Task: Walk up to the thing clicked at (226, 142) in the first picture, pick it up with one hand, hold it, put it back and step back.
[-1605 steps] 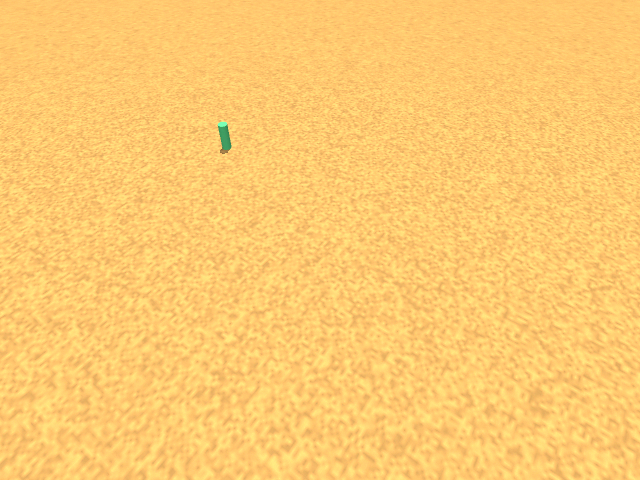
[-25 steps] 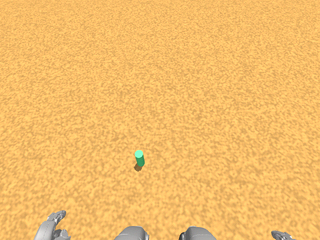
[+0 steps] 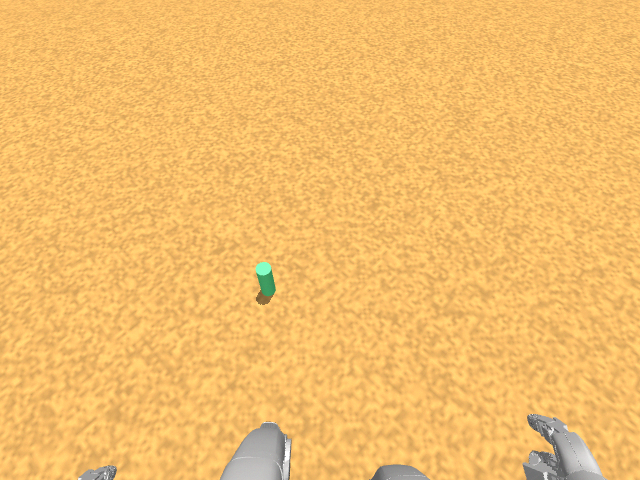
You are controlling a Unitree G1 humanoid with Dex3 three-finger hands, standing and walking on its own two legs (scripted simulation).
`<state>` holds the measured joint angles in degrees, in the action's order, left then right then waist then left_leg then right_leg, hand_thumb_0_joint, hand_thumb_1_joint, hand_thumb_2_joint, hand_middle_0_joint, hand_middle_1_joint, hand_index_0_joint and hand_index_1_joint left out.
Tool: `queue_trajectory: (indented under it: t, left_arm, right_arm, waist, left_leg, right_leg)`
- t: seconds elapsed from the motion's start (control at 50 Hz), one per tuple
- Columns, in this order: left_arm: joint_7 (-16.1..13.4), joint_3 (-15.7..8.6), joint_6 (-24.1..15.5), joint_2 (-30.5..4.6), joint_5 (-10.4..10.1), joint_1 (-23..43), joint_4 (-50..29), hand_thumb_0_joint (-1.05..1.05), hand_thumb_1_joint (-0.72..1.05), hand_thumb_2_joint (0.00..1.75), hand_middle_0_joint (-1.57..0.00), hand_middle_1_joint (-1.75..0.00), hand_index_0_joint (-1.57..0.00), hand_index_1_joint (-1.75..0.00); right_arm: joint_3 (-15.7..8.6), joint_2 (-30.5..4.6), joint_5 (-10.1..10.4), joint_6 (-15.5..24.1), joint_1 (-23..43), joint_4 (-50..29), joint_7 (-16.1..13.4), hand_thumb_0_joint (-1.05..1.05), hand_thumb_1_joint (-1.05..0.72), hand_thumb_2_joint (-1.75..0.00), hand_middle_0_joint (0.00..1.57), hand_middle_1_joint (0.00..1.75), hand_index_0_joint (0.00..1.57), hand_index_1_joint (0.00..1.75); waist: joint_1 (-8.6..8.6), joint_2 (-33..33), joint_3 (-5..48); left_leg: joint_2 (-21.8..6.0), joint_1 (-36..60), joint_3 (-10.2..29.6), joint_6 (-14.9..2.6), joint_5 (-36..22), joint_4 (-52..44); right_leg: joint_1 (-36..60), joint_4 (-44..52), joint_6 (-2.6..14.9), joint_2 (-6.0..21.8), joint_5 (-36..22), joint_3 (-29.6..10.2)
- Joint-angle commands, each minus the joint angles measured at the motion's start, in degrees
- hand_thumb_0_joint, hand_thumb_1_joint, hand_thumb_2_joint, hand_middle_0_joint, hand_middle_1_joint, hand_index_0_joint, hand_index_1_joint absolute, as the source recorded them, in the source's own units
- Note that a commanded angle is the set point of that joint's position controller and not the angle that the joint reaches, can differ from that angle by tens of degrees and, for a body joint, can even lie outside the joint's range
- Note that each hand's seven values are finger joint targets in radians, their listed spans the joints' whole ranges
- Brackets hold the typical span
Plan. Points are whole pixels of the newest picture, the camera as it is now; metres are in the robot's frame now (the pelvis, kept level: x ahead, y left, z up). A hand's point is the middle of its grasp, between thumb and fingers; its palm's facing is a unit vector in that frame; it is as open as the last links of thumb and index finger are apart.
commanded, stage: step back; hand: left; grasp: from the side
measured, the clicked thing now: (266, 279) +0.74 +0.19 -0.68
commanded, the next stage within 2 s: stand in 1.80 s
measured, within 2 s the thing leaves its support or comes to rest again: neither
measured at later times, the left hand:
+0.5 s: hand out of the picture -0.07 +0.27 -0.14, palm faces +0.03 -0.93 -0.37, open 7.4 cm
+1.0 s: hand out of the picture -0.26 +0.25 -0.13, palm faces +0.09 -0.91 -0.40, open 7.4 cm
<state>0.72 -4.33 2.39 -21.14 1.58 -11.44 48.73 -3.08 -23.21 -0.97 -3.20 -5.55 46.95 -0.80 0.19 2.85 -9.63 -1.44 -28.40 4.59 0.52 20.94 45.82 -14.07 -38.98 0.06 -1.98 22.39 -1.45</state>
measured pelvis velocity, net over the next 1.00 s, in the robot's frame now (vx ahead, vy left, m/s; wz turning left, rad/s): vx -0.31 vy -0.03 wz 0.08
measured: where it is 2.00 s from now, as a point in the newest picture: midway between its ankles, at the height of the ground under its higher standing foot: outside the picture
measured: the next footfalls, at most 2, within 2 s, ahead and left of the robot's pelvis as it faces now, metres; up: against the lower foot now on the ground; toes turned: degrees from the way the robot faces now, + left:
left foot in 0.26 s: -0.07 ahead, +0.11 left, +0.00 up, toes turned +2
right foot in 0.62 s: -0.24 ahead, -0.16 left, +0.00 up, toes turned +4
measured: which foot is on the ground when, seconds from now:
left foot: up 0.00-0.24, down 0.26-0.66, up 0.68-0.90, down 0.92-1.00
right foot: down 0.00-0.28, up 0.30-0.60, down 0.62-1.00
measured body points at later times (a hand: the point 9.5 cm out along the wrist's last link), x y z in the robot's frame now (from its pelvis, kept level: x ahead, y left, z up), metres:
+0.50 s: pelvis -0.17 +0.00 +0.01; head -0.12 +0.02 +0.46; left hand -0.07 +0.32 -0.11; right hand -0.05 -0.31 -0.09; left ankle -0.11 +0.11 -0.72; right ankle -0.21 -0.16 -0.64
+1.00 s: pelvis -0.31 -0.03 +0.01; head -0.30 -0.03 +0.46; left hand -0.27 +0.30 -0.10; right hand -0.24 -0.34 -0.12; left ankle -0.30 +0.09 -0.72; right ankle -0.28 -0.15 -0.70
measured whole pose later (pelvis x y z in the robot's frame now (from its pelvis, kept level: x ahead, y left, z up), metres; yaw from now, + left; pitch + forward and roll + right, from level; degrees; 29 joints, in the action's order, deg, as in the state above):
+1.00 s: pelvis -0.31 -0.03 +0.01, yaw +5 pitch -3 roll +2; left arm 0.9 -4.1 1.7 -23.1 1.7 -12.8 52.7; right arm -3.0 -20.6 -2.5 -0.5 -15.1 56.6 0.9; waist 1.0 -1.7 -3.8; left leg 2.5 -13.7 1.3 -1.2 17.6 34.0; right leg -18.4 -43.9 1.0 2.3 26.5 0.0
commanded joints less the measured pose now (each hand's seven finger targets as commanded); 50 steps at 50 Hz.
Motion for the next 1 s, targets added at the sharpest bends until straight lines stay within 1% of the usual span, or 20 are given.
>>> queue_trajectory:
  t: [0.0,0.06,0.16,0.22,0.24,0.26,0.28,0.34,0.46,0.58,0.6,0.62,0.64,0.72,0.82,0.88,0.9,0.92,0.94,0.98]
  left_arm:
    - [-1.9,-4.53,-2.04,-17.03,0.53,6.89,-7.96,0.0,0.9,0.9,-0.2,-0.3,-0.2,-0.3]
    - [-2.2,-4.37,-1.81,-15.07,1.01,7.67,-8.62,0.0,0.9,0.9,-0.2,-0.3,-0.2,-0.3]
    - [-2.81,-3.88,-1.07,-14.85,0.66,2.64,-8.28,0.0,0.9,0.9,-0.2,-0.3,-0.2,-0.3]
    - [-2.35,-2.63,0.21,-13.34,-0.35,3.2,-9.03,0.0,0.9,0.9,-0.2,-0.3,-0.2,-0.3]
    - [-2.15,-1.91,0.47,-11.01,-0.63,1.3,-9.25,0.0,0.9,0.9,-0.2,-0.3,-0.2,-0.3]
    - [-2.74,-2.47,0.33,-11.66,-1.28,5.09,-10.31,0.0,0.9,0.9,-0.2,-0.3,-0.2,-0.3]
    - [-3.27,-3.57,0.41,-13.26,-0.39,8.09,-9.58,0.0,0.9,0.9,-0.2,-0.3,-0.2,-0.3]
    - [-3.0,-3.1,0.73,-12.06,-1.59,1.29,-5.99,0.0,0.9,0.9,-0.2,-0.3,-0.2,-0.3]
    - [-1.84,-2.86,0.0,-11.19,-0.55,1.92,-6.05,0.0,0.9,0.9,-0.2,-0.3,-0.2,-0.3]
    - [-1.21,-2.95,-0.89,-11.14,-0.09,-9.04,0.14,0.0,0.9,0.9,-0.2,-0.3,-0.2,-0.3]
    - [-1.15,-3.85,-1.12,-13.72,0.82,-8.65,0.24,0.0,0.9,0.9,-0.2,-0.3,-0.2,-0.3]
    - [-1.0,-5.34,-0.96,-19.0,1.33,-6.65,-1.37,0.0,0.9,0.9,-0.2,-0.3,-0.2,-0.3]
    - [-1.21,-6.12,-0.83,-23.78,1.47,-1.09,-3.37,0.0,0.9,0.9,-0.2,-0.3,-0.2,-0.3]
    - [-1.99,-3.96,-2.51,-15.0,1.48,7.37,-5.07,0.0,0.9,0.9,-0.2,-0.3,-0.2,-0.3]
    - [-1.21,-4.47,-3.11,-16.11,1.84,0.78,-3.04,0.0,0.9,0.9,-0.2,-0.3,-0.2,-0.3]
    - [-0.58,-2.84,-2.11,-14.82,1.05,1.27,-2.43,0.0,0.9,0.9,-0.2,-0.3,-0.2,-0.3]
    - [-0.47,-2.09,-1.97,-12.06,0.97,-0.62,-2.14,0.0,0.9,0.9,-0.2,-0.3,-0.2,-0.3]
    - [-0.17,-1.03,-2.09,-9.11,-0.21,1.14,-2.32,0.0,0.9,0.9,-0.2,-0.3,-0.2,-0.3]
    - [-0.61,-2.94,-2.21,-13.97,-0.16,5.19,-1.21,0.0,0.9,0.9,-0.2,-0.3,-0.2,-0.3]
    - [0.12,-2.56,-2.65,-12.49,-0.74,2.38,-0.21,0.0,0.9,0.9,-0.2,-0.3,-0.2,-0.3]
  right_arm:
    - [-3.4,-10.99,1.19,1.29,-2.66,-3.4,-1.25,0.0,-0.9,-0.9,0.2,0.3,0.2,0.3]
    - [-2.71,-10.34,0.87,1.99,-5.69,-2.13,-1.19,0.0,-0.9,-0.9,0.2,0.3,0.2,0.3]
    - [-2.31,-8.47,0.01,2.33,-5.3,-2.77,-0.9,0.0,-0.9,-0.9,0.2,0.3,0.2,0.3]
    - [-3.25,-9.48,-0.64,2.87,-10.06,0.01,-0.81,0.0,-0.9,-0.9,0.2,0.3,0.2,0.3]
    - [-4.37,-13.52,-1.51,2.95,-8.98,-0.29,-0.91,0.0,-0.9,-0.9,0.2,0.3,0.2,0.3]
    - [-5.25,-20.68,-0.91,2.61,-5.56,-1.82,-0.16,0.0,-0.9,-0.9,0.2,0.3,0.2,0.3]
    - [-5.57,-20.68,-1.22,3.07,-5.32,-2.1,-0.26,0.0,-0.9,-0.9,0.2,0.3,0.2,0.3]
    - [-3.13,-13.7,-1.24,3.28,0.22,-2.3,-1.31,0.0,-0.9,-0.9,0.2,0.3,0.2,0.3]
    - [-3.42,-12.59,-1.4,2.48,-4.1,-2.63,-0.96,0.0,-0.9,-0.9,0.2,0.3,0.2,0.3]
    - [-3.68,-14.77,-0.48,0.61,-0.5,-3.56,-0.24,0.0,-0.9,-0.9,0.2,0.3,0.2,0.3]
    - [-3.08,-12.51,-0.37,0.64,-1.47,-3.77,-0.11,0.0,-0.9,-0.9,0.2,0.3,0.2,0.3]
    - [-2.31,-8.98,0.01,1.29,1.98,-5.68,-0.4,0.0,-0.9,-0.9,0.2,0.3,0.2,0.3]
    - [-3.23,-10.11,-0.52,1.05,3.01,-5.36,-1.33,0.0,-0.9,-0.9,0.2,0.3,0.2,0.3]
    - [-2.82,-9.96,0.2,1.84,-4.08,-1.05,-0.66,0.0,-0.9,-0.9,0.2,0.3,0.2,0.3]
    - [-2.46,-9.22,-0.95,3.38,-2.36,-0.02,0.45,0.0,-0.9,-0.9,0.2,0.3,0.2,0.3]
    - [-3.15,-8.65,-0.7,4.72,-7.32,3.92,0.37,0.0,-0.9,-0.9,0.2,0.3,0.2,0.3]
    - [-3.87,-10.13,-1.34,5.18,-9.08,4.85,0.18,0.0,-0.9,-0.9,0.2,0.3,0.2,0.3]
    - [-4.16,-14.24,-1.56,5.53,-7.72,4.23,0.11,0.0,-0.9,-0.9,0.2,0.3,0.2,0.3]
    - [-4.78,-18.16,-1.21,5.47,-6.47,3.81,0.43,0.0,-0.9,-0.9,0.2,0.3,0.2,0.3]
    - [-3.06,-13.66,-1.7,6.46,-2.05,3.14,0.33,0.0,-0.9,-0.9,0.2,0.3,0.2,0.3]
  waist:
    - [-1.19,-9.68,5.91]
    - [-0.84,-12.18,6.82]
    - [1.88,-14.78,10.56]
    - [-0.04,-9.82,12.81]
    - [0.78,-0.96,12.97]
    - [-1.37,11.66,11.97]
    - [-3.09,9.54,10.09]
    - [2.43,2.42,10.04]
    - [-1.78,5.9,11.1]
    - [2.24,8.2,17.07]
    - [1.69,1.96,15.21]
    - [3.77,-13.31,10.97]
    - [5.09,-18.78,6.5]
    - [-1.33,-9.2,5.78]
    - [3.95,-13.68,6.84]
    - [0.83,-10.03,7.1]
    - [0.36,-5.01,8.81]
    - [-0.17,6.2,7.69]
    - [-1.96,5.36,4.13]
    - [1.21,1.77,2.69]
  left_leg:
    - [7.87,0.96,6.71,-0.53,7.63,24.68]
    - [7.51,3.19,2.63,-0.02,6.44,21.94]
    - [3.31,4.56,-2.4,-0.05,8.83,-2.14]
    - [2.23,16.27,-2.9,-1.48,-10.28,-23.5]
    - [-7.94,21.68,11.8,-5.1,-14.88,-24.77]
    - [-20.0,14.0,24.86,-14.57,-23.6,-26.89]
    - [-22.96,7.26,30.57,-18.73,-23.82,-28.4]
    - [-13.91,12.11,10.85,-13.47,-32.49,-21.3]
    - [-12.08,21.29,8.77,-14.71,-27.21,-19.84]
    - [-10.12,13.68,6.49,-8.57,-11.44,-17.57]
    - [-6.53,4.49,4.65,-5.07,-2.97,-13.56]
    - [4.46,-6.82,-0.09,-1.27,7.38,-2.86]
    - [4.97,-2.32,2.13,0.87,13.26,11.86]
    - [6.87,1.29,3.16,0.1,3.2,20.19]
    - [2.5,2.5,-2.89,0.5,8.85,-4.22]
    - [4.31,20.35,-5.27,-1.17,0.01,-24.6]
    - [0.66,27.14,1.89,-2.55,2.43,-25.45]
    - [-11.53,23.44,24.16,-8.08,21.21,-31.84]
    - [-18.21,9.39,30.2,-14.35,30.97,-36.14]
    - [-13.79,9.28,21.44,-12.18,20.41,-33.39]
  right_leg:
    - [-9.62,17.32,13.94,18.81,-19.8,-17.91]
    - [-6.25,13.62,11.07,14.16,-23.34,-9.46]
    - [7.5,8.65,10.88,16.42,-31.46,-11.22]
    - [2.27,0.02,6.64,12.57,-26.08,-8.42]
    - [-8.89,-5.97,3.63,6.89,-12.84,-5.52]
    - [-11.88,-17.33,0.87,-2.17,12.35,-0.41]
    - [-9.57,-28.19,0.71,-2.06,15.6,-8.65]
    - [-13.2,-37.04,1.36,-3.33,7.95,-10.4]
    - [-11.74,-17.97,-2.29,-1.42,7.97,-3.92]
    - [6.28,13.69,2.13,0.16,-3.07,2.72]
    - [9.48,14.77,4.1,4.1,0.25,-5.48]
    - [5.99,20.01,10.04,16.33,5.43,-23.09]
    - [-11.28,25.75,17.63,27.79,9.87,-32.91]
    - [-8.3,17.03,10.39,14.39,-5.32,-10.74]
    - [3.32,17.86,10.31,15.23,11.47,-12.78]
    - [-5.17,12.07,7.5,12.76,8.28,-8.53]
    - [-10.87,6.7,5.84,10.97,6.72,-6.31]
    - [-19.17,-0.91,1.41,4.49,8.8,-1.05]
    - [-12.13,-9.47,0.96,4.31,10.93,-0.33]
    - [-9.73,-9.75,1.14,5.51,5.29,-3.35]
